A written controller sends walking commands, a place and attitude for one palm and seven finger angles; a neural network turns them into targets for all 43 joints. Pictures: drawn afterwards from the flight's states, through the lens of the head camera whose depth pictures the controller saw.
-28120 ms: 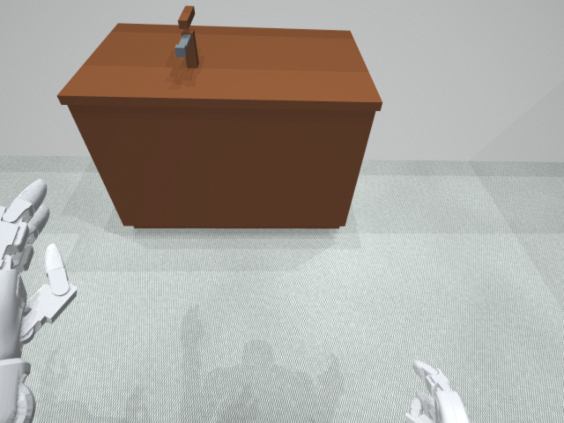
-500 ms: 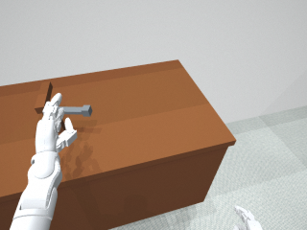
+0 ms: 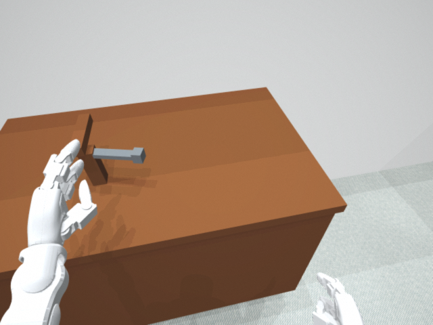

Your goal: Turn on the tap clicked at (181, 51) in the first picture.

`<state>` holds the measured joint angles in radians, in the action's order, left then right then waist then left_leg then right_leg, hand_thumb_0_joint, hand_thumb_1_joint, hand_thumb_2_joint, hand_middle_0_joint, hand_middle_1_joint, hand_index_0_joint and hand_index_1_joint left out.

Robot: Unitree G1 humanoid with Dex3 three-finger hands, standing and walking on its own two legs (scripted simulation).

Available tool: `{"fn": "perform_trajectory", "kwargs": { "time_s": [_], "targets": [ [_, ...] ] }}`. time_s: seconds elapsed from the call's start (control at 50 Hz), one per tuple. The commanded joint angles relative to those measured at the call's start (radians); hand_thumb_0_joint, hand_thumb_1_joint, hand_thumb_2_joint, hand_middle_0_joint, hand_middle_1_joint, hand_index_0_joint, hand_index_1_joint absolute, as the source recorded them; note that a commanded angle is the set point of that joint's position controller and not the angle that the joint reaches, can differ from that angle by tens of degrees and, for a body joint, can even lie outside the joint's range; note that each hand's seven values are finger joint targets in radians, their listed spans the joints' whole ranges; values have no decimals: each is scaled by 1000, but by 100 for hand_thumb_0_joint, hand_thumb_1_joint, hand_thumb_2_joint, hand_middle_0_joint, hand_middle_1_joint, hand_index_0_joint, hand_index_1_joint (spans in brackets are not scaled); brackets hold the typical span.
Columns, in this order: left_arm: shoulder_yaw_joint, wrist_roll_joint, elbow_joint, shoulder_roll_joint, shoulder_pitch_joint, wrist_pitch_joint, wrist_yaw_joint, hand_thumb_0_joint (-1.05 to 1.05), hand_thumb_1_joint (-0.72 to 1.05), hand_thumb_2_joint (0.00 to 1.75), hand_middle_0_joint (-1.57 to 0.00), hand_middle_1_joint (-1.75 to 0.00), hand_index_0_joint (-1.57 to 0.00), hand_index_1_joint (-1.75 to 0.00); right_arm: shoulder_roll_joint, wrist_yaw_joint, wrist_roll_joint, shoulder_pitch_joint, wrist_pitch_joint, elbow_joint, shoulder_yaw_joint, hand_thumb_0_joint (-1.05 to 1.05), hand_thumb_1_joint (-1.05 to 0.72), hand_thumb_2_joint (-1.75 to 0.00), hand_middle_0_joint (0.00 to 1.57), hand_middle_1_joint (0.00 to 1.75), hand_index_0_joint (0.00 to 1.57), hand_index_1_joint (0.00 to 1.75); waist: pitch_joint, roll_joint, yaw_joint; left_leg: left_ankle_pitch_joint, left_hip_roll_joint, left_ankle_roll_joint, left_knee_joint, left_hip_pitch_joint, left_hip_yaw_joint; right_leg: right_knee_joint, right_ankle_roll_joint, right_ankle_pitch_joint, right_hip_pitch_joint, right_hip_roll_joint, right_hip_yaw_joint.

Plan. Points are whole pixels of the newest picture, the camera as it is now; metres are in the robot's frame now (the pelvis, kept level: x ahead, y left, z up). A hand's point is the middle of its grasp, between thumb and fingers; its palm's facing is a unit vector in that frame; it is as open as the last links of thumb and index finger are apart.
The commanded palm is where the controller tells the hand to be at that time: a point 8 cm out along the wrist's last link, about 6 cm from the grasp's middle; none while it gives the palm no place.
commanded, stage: draw the hand back beside the body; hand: left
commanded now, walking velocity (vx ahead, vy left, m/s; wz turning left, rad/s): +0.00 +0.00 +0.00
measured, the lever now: (138, 155) +0.47 +0.25 +0.04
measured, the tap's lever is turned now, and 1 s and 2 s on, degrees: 73 73 73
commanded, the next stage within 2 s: step back with the hand held close in 0.58 s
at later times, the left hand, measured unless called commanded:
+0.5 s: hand (63, 233) +0.19 +0.24 +0.15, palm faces +0.41 -0.85 -0.33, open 7.4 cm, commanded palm +0.15 +0.28 +0.17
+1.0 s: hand (59, 246) +0.18 +0.24 +0.14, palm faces +0.34 -0.85 -0.40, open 7.4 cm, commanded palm +0.13 +0.29 +0.17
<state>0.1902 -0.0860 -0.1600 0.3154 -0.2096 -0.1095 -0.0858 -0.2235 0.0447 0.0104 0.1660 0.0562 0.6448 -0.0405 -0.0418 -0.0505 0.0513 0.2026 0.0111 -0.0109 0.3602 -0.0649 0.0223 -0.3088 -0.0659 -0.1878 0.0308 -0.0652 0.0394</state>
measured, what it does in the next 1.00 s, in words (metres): stands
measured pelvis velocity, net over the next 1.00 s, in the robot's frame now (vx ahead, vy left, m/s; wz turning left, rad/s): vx -0.03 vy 0.01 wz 0.01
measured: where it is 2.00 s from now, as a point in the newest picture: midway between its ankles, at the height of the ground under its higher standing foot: outside the picture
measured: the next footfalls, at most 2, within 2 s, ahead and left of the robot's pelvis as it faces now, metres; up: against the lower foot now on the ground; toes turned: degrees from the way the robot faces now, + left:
right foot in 1.88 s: -0.12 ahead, -0.12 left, +0.00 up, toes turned +3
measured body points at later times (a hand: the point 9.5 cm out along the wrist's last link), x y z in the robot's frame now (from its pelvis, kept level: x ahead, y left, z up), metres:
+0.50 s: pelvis +0.00 +0.00 +0.00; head -0.02 -0.02 +0.45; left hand +0.16 +0.29 +0.17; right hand +0.21 -0.21 -0.08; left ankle +0.00 +0.11 -0.75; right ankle +0.00 -0.08 -0.75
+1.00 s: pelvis -0.03 +0.01 -0.01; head -0.02 +0.00 +0.44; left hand +0.15 +0.29 +0.17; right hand +0.16 -0.23 -0.08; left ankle +0.00 +0.11 -0.75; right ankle +0.00 -0.08 -0.75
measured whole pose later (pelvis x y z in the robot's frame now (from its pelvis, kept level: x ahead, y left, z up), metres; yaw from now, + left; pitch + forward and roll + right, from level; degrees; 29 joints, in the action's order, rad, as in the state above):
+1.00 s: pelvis -0.03 +0.01 -0.01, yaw +0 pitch -1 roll -1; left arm 0.29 -0.07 -0.45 0.36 -0.49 -0.15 -0.10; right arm -0.25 0.07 0.02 0.17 0.03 0.56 -0.01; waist -0.03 -0.04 0.02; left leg 0.20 0.02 -0.02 0.48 -0.26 0.03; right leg -0.42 -0.05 -0.19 0.22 -0.06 0.05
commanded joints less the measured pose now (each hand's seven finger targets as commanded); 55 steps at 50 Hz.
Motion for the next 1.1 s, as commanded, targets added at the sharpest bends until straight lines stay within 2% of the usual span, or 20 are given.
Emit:
{"fn": "perform_trajectory", "kwargs": {
  "time_s": [0.0,0.04,0.08,0.14,0.28,0.36,0.44,0.48,0.54,0.64,0.68,0.7,0.72,0.74,0.82,0.86,0.94,0.96,1.04,1.08],
  "targets": [
    [89,2,-283,170,133,-66,-18,0,90,90,-20,-29,-20,-29,-106,11,-1,-150,60,-165,49,0,-90,-90,20,30,20,30,135,-13,-2,-179,-23,-22,-28,41,19,43,29,169,12,69,-47],
    [102,-1,-308,178,98,-67,-20,0,90,90,-20,-29,-20,-29,-107,13,-1,-156,64,-166,52,0,-90,-90,20,30,20,30,131,16,1,-173,-23,-25,-24,35,20,43,31,164,14,70,-47],
    [119,2,-345,187,67,-72,-24,0,90,90,-20,-30,-20,-30,-106,15,-4,-153,67,-164,53,0,-90,-90,20,30,20,30,139,-16,4,-181,-21,-24,-21,37,23,39,27,163,10,69,-46],
    [138,0,-368,191,-5,-71,-26,0,90,90,-20,-30,-20,-30,-106,14,-5,-153,75,-168,55,0,-90,-90,20,30,20,30,121,13,9,-180,-24,-25,-14,22,24,36,28,168,15,71,-46],
    [176,-2,-443,198,-133,-73,-27,0,90,90,-20,-30,-20,-30,-102,14,-5,-150,82,-173,58,0,-90,-90,20,30,20,30,98,-27,14,-162,-26,-23,3,4,28,31,27,143,36,74,-47],
    [153,3,-439,183,-73,-71,-30,0,90,90,-20,-30,-20,-30,-108,20,-6,-153,93,-164,57,0,-90,-90,20,30,20,30,72,-14,-2,-136,-22,-26,9,2,30,33,29,116,71,75,-48],
    [151,3,-423,181,-74,-72,-35,0,90,90,-20,-30,-20,-30,-106,25,-5,-152,99,-162,57,0,-90,-90,20,30,20,30,89,13,4,-126,-22,-28,10,5,34,26,31,105,62,76,-45],
    [145,2,-420,173,-74,-73,-35,0,90,90,-20,-30,-20,-30,-104,26,-5,-158,97,-160,55,0,-90,-90,20,30,20,30,80,-15,6,-116,-21,-27,5,4,35,27,28,88,67,74,-45],
    [163,-1,-421,189,-94,-72,-37,0,90,90,-20,-30,-20,-30,-102,25,-7,-159,102,-164,54,0,-90,-90,20,30,20,30,84,20,12,-115,-21,-29,4,-8,36,27,30,95,54,79,-47],
    [164,0,-428,188,-96,-75,-34,0,90,90,-20,-30,-20,-30,-101,22,-6,-159,102,-163,53,0,-90,-90,20,30,20,30,74,6,11,-106,-23,-27,6,-17,37,29,28,83,59,79,-45],
    [189,2,-467,220,-46,-82,-40,0,90,90,-20,-30,-20,-30,-102,23,-6,-157,103,-161,52,0,-90,-90,20,30,20,30,104,-43,11,-116,-18,-26,6,-5,38,28,24,94,43,79,-48],
    [331,-4,-542,351,92,-114,-53,0,90,90,-20,-30,-20,-30,-111,27,6,-152,87,-214,46,0,-90,-90,20,30,20,30,21,-24,-4,-76,-42,-39,48,-70,76,62,38,190,143,134,-157],
    [263,-1,-418,257,-25,-114,-42,0,90,90,-20,-30,-20,-30,-98,29,-1,-141,76,-179,43,0,-90,-90,20,30,20,30,27,31,-15,-85,-42,-39,79,-75,87,56,38,243,158,164,-151],
    [236,4,-379,215,-102,-107,-35,0,90,90,-20,-30,-20,-30,-101,24,-1,-123,66,-188,51,0,-90,-90,20,30,20,30,72,83,-16,-121,-49,-37,103,-63,86,36,45,300,152,178,-154],
    [201,6,-427,182,-208,-105,-27,0,90,90,-20,-30,-20,-30,-117,24,4,-109,38,-228,66,0,-90,-90,20,30,20,30,184,26,-17,-250,-72,-38,113,-55,78,-35,56,367,129,183,-124],
    [211,7,-464,199,-219,-102,-32,0,90,90,-20,-30,-20,-30,-122,28,4,-112,30,-237,66,0,-90,-90,20,30,20,30,193,21,-19,-273,-80,-34,99,-73,91,-51,53,328,137,180,-113],
    [250,8,-518,243,-234,-107,-49,0,90,90,-20,-30,-20,-30,-126,35,7,-106,22,-253,76,0,-90,-90,20,30,20,30,178,56,-20,-174,-82,-31,105,-136,105,-45,44,216,174,180,-125],
    [269,12,-549,269,-221,-111,-54,0,90,90,-20,-30,-20,-30,-130,38,6,-112,23,-253,77,0,-90,-90,20,30,20,30,180,15,-23,-149,-85,-31,92,-145,113,-51,37,180,183,182,-127],
    [265,15,-547,255,-248,-122,-68,0,90,90,-20,-30,-20,-30,-130,40,10,-90,33,-251,84,0,-90,-90,20,30,20,30,139,41,-30,59,-72,-33,131,-198,120,-17,25,1,264,194,-157],
    [253,18,-583,246,-240,-129,-72,0,90,90,-20,-30,-20,-30,-137,42,10,-80,39,-250,85,0,-90,-90,20,30,20,30,142,-5,-39,106,-82,-33,124,-202,137,-34,16,-49,292,194,-146]
  ]
}}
